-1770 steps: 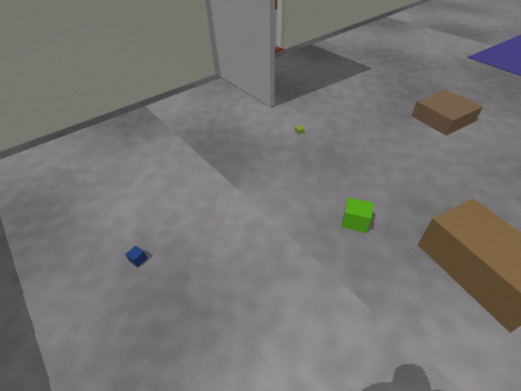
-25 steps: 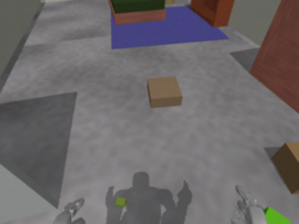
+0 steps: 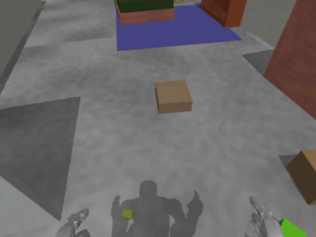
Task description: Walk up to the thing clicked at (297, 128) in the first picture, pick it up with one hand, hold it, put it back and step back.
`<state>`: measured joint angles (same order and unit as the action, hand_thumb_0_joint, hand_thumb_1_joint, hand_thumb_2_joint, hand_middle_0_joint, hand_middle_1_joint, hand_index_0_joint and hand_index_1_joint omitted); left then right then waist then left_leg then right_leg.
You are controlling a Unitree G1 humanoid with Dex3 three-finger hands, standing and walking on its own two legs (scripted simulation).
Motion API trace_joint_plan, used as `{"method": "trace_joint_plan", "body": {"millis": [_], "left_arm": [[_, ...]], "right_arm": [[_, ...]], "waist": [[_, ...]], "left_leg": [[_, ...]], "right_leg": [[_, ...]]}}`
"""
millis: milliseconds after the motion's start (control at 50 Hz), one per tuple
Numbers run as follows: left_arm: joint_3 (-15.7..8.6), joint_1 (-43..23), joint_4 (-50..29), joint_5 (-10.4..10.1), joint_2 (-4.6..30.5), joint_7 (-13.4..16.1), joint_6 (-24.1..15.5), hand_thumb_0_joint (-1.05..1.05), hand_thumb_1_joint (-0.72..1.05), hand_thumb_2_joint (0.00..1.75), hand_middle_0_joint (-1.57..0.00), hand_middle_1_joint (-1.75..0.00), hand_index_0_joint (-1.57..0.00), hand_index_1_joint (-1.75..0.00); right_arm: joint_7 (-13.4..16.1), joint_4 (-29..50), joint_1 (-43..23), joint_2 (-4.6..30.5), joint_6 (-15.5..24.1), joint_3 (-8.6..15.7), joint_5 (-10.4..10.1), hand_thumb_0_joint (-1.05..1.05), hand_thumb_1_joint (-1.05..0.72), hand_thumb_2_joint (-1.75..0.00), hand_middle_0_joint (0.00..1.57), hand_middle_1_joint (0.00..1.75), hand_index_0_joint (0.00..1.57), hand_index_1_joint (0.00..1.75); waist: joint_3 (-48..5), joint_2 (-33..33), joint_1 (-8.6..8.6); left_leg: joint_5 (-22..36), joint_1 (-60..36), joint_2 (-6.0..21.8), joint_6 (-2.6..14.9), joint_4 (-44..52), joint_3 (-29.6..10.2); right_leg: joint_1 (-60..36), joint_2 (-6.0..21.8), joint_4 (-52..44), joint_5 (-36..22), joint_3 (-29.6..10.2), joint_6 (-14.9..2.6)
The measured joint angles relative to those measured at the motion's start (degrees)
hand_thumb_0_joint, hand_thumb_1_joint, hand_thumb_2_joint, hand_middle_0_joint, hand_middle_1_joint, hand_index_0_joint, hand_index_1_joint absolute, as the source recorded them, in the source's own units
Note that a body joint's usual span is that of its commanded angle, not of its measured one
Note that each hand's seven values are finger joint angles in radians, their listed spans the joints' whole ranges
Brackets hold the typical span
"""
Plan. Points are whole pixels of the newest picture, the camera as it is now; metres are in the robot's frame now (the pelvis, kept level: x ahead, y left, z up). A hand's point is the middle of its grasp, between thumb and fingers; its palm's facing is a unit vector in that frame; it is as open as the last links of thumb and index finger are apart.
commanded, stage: home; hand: left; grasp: from above
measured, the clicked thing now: (127, 214) +0.43 +0.20 -0.69
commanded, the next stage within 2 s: stand in 0.32 s
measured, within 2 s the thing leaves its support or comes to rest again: neither
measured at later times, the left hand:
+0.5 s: hand out of the picture +0.16 +0.19 -0.07, palm faces +0.02 -0.96 -0.29, open 7.4 cm
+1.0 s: hand out of the picture +0.03 +0.24 -0.11, palm faces +0.05 -0.94 -0.32, open 7.4 cm
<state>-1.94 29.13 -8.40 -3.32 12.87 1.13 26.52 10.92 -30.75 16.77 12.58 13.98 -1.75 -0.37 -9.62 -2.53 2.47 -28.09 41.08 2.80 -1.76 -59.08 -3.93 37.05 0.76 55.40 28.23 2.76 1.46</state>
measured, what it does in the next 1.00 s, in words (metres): rises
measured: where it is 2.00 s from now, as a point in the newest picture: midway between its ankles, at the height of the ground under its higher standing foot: outside the picture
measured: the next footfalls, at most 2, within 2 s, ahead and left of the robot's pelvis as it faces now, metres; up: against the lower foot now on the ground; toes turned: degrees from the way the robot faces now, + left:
none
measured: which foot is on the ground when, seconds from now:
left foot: down 0.00-1.00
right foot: down 0.00-1.00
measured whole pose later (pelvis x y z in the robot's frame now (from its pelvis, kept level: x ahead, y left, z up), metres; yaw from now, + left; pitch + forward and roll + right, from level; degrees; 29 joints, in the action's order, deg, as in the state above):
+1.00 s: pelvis -0.01 +0.01 +0.05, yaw +1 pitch -4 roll -1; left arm -2.3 14.1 57.0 2.1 15.9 1.9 1.4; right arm 1.3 -57.5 10.4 15.6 -0.3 2.0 1.9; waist 3.3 -0.7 -1.3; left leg -15.9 13.9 0.6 -0.4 -33.5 -1.6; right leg 11.0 3.0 31.6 16.7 1.5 2.4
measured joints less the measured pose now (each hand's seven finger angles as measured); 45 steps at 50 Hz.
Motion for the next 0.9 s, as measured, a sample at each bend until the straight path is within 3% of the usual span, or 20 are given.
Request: {"method": "trace_joint_plan", "body": {"millis": [420,500,560,720,900], "left_arm": [[0.12,0.15,-0.03,0.02,0.03,0.14,0.16,0.02,0.9,0.9,-0.2,-0.3,-0.2,-0.3],[1.86,-10.08,19.02,5.01,2.01,0.93,-13.26,0.01,0.9,0.9,-0.21,-0.3,-0.2,-0.3],[1.21,-14.71,30.57,6.25,3.24,0.83,-18.13,0.01,0.9,0.9,-0.21,-0.3,-0.2,-0.3],[-0.81,-15.17,48.72,6.1,4.41,0.99,-22.73,0.01,0.9,0.9,-0.2,-0.3,-0.2,-0.3],[-0.8,-14.53,61.02,5.65,3.51,0.85,-24.75,0.01,0.9,0.9,-0.2,-0.3,-0.2,-0.3]], "right_arm": [[-0.18,0.21,-0.05,-0.08,-0.68,0.04,-0.07,0.01,-0.9,-0.9,0.21,0.3,0.21,0.3],[-4.74,-7.83,-4.48,1.46,-6.35,0.67,5.15,0.01,-0.9,-0.9,0.21,0.3,0.2,0.3],[-7.98,-12.19,-6.21,2.82,-9.67,1.2,4.97,0.01,-0.9,-0.9,0.21,0.3,0.21,0.3],[-10.15,-18.87,-5.61,4.35,-12.6,4.13,3.35,0.01,-0.91,-0.9,0.21,0.3,0.21,0.3],[-9.71,-24.51,-5.69,3.57,-13.95,4.1,2.75,0.01,-0.91,-0.9,0.2,0.3,0.2,0.3]], "waist": [[-0.29,-0.09,0.07],[6.4,2.51,-2.36],[9.33,3.62,-3.22],[11.69,3.41,-3.54],[12.52,2.3,-3.81]], "left_leg": [[-0.1,-0.08,0.01,0.08,-0.2,0.0],[1.91,-6.9,-1.41,0.65,3.63,1.41],[3.59,-10.45,-2.17,0.83,6.85,2.03],[6.05,-17.1,-2.39,1.3,12.98,2.62],[9.65,-23.86,-2.23,1.42,20.77,2.41]], "right_leg": [[-0.15,-0.03,0.02,-0.01,-0.03,0.08],[-5.74,1.46,-1.44,-0.73,-1.2,-0.14],[-8.65,2.26,-3.39,-1.8,-1.7,0.03],[-15.22,2.51,-9.74,-4.58,-2.02,0.77],[-22.57,2.3,-18.72,-8.81,-1.49,0.95]]}}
